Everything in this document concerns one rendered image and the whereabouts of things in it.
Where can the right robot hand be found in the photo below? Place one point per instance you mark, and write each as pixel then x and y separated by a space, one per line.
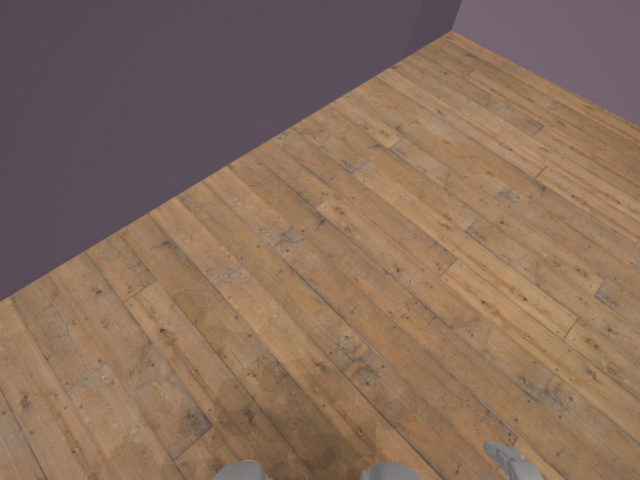
pixel 511 461

